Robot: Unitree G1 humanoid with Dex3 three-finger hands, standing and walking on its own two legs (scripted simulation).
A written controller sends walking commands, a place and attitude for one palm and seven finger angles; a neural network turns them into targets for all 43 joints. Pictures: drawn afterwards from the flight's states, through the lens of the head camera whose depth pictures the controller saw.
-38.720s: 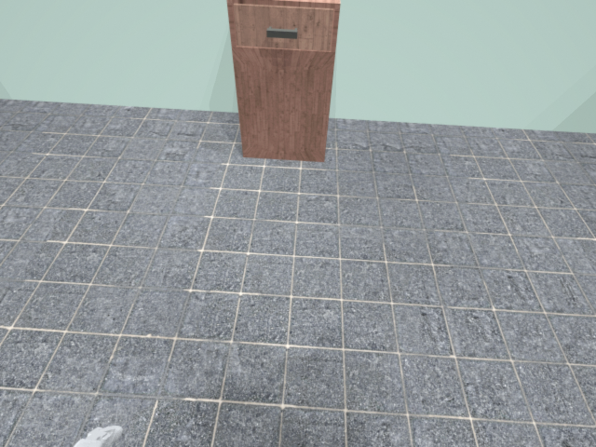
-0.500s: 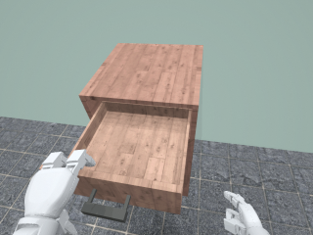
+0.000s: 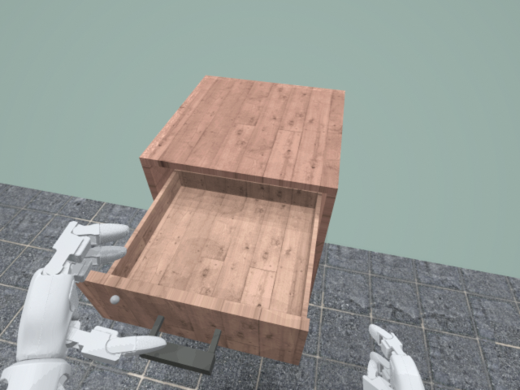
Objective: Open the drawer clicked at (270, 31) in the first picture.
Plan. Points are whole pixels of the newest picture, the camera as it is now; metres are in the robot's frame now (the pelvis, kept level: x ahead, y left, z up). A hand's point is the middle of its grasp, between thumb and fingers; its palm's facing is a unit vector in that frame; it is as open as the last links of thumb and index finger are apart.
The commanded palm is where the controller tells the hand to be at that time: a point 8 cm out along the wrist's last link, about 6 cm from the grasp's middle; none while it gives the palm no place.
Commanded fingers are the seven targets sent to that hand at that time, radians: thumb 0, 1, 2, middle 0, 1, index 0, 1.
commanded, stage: draw the hand back to the body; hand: left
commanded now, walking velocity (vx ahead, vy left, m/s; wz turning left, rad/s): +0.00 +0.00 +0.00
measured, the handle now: (182, 341) +0.22 +0.16 -0.08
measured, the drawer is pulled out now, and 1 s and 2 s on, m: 0.30 0.30 0.30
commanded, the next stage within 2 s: step back with the hand held close in 0.74 s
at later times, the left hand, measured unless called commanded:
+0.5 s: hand (75, 291) +0.17 +0.22 +0.17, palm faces +0.41 -0.82 -0.40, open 8.9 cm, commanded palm +0.12 +0.26 +0.18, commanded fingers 0.00 0.87 0.88 -0.20 -0.32 -0.20 -0.32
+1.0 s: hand (93, 281) +0.18 +0.20 +0.18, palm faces +0.41 -0.78 -0.48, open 7.4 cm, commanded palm +0.11 +0.24 +0.18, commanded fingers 0.00 0.90 0.90 -0.20 -0.30 -0.20 -0.30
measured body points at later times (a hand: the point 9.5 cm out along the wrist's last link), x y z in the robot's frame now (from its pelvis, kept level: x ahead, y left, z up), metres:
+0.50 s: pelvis +0.00 -0.02 +0.01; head -0.02 -0.04 +0.46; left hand +0.15 +0.26 +0.19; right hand +0.20 -0.24 -0.07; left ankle -0.03 +0.07 -0.73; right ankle -0.03 -0.09 -0.73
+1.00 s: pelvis -0.01 -0.05 +0.01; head +0.01 -0.07 +0.46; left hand +0.15 +0.24 +0.20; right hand +0.18 -0.28 -0.09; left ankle -0.03 +0.07 -0.73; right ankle -0.03 -0.10 -0.73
